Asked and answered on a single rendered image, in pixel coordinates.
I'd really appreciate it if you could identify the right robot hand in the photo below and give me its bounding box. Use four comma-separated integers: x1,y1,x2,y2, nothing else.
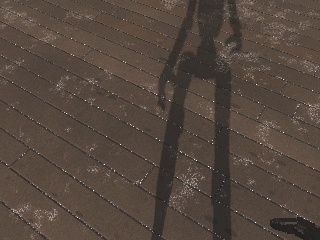
270,217,320,240

